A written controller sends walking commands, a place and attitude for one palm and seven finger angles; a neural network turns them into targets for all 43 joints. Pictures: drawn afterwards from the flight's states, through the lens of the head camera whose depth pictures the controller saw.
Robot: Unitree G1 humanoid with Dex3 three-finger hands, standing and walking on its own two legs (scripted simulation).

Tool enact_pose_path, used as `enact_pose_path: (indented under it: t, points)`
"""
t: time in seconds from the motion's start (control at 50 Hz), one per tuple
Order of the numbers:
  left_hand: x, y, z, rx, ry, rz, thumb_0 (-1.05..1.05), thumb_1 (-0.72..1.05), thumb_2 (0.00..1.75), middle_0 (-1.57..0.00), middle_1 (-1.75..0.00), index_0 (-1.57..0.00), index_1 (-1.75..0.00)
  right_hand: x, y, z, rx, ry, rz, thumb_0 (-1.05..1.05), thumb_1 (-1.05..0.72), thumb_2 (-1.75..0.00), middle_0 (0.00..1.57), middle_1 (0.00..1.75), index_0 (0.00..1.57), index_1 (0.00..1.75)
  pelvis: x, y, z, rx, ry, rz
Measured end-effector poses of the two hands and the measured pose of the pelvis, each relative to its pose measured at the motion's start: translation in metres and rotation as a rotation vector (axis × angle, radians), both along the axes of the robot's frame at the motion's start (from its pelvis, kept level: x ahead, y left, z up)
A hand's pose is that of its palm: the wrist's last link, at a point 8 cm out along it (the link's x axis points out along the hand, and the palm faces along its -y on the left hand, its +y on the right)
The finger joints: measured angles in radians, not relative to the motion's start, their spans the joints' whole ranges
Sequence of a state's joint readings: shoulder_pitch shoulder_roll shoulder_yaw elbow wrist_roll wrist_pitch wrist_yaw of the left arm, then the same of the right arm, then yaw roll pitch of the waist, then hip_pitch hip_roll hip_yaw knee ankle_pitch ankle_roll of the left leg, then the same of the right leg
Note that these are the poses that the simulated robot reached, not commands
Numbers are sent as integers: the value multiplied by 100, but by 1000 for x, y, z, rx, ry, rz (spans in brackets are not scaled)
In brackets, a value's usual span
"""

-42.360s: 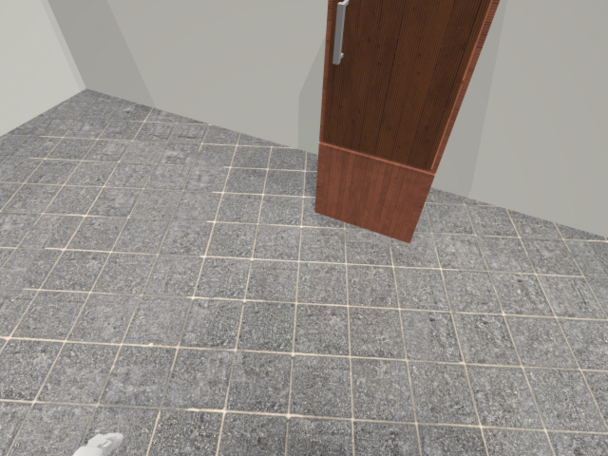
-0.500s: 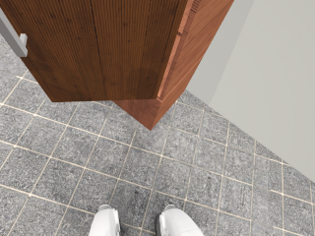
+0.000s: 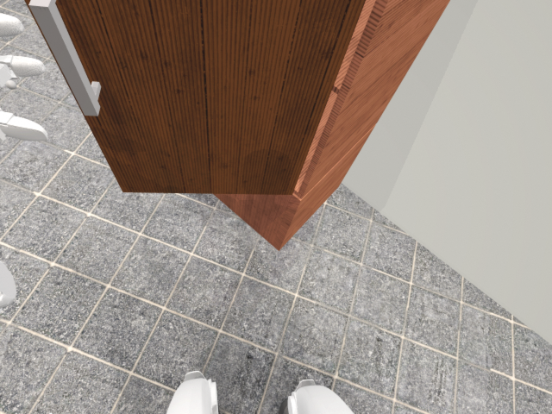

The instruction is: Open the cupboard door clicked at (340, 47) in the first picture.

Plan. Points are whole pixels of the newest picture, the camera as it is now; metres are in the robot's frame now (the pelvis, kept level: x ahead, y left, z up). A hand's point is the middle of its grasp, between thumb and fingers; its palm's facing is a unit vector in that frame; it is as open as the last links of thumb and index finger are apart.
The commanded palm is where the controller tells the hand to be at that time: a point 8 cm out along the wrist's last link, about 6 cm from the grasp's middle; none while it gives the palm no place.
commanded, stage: move the hooked fingers beside the handle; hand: left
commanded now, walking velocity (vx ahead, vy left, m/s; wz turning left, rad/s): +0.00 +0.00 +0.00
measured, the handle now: (74, 55) +0.58 +0.24 +0.12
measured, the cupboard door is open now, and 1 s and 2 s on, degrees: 44 44 44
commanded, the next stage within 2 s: slide the fingers in behind the handle in 0.70 s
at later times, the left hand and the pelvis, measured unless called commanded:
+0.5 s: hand (27, 76) +0.52 +0.28 +0.13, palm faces +0.00 -1.00 -0.01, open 14.0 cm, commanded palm +0.52 +0.32 +0.11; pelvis -0.01 -0.02 -0.01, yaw -1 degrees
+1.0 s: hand (12, 83) +0.51 +0.29 +0.12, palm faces -0.02 -1.00 -0.02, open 14.0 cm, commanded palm +0.51 +0.31 +0.11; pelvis +0.00 -0.01 +0.00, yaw +0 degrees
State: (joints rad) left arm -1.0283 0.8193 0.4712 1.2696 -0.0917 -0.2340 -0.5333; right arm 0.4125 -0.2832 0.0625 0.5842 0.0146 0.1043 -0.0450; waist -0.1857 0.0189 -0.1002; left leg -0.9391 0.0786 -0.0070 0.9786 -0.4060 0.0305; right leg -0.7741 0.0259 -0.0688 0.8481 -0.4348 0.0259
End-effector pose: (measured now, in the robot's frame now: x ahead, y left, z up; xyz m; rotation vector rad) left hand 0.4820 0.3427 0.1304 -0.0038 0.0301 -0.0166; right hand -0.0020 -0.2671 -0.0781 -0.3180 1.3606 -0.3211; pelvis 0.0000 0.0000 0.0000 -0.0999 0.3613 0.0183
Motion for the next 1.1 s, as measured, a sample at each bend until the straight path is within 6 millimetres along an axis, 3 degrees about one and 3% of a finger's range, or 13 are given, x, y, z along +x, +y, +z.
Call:
enact_pose_path:
  t: [0.12, 0.24, 0.38, 0.5, 0.66, 0.9, 1.1]
  points:
    - [1, -8, -5, 10, 14, 28, -1, -50, 30, -30, -120, -30, -120, -5, -6, -3, -8, -17, 0, 0, -90, -89, 20, 30, 20, 30, -9, -6, -3, 5, 0, -4]
    - [5, -9, 1, 21, -15, 44, -1, -50, 30, -30, -120, -31, -120, -26, -12, -6, -12, 25, -30, 0, -90, -89, 20, 30, 20, 30, -14, -13, -6, 5, 11, -10]
    - [10, -10, 5, 34, 11, 25, -1, -50, 30, -30, -120, -30, -120, -50, -15, -6, -16, 90, -67, 0, -90, -89, 20, 30, 20, 30, -13, -18, -8, 3, 28, -13]
    - [15, -12, -1, 17, 19, 19, -1, -50, 30, -30, -120, -30, -120, -57, -14, -5, -17, 115, -82, 0, -90, -89, 20, 30, 20, 30, -10, -19, -9, 3, 40, -19]
    - [17, -5, -2, 18, 4, 38, -1, -50, 30, -30, -120, -30, -120, -47, -12, -4, -12, 98, -89, 0, -90, -89, 20, 30, 20, 30, -4, -17, -8, 2, 46, -27]
    - [8, 13, -2, 12, 6, 33, -1, -50, 30, -30, -120, -30, -120, -14, -8, -3, -8, 48, -38, 0, -90, -89, 20, 30, 20, 30, 3, -10, -5, -2, 35, -13]
    - [14, -12, -11, -15, -4, -16, -1, -50, 30, -30, -120, -30, -120, -1, -4, -3, -8, 21, -5, 0, -90, -89, 20, 30, 20, 30, 3, -4, -4, -3, 27, -1]
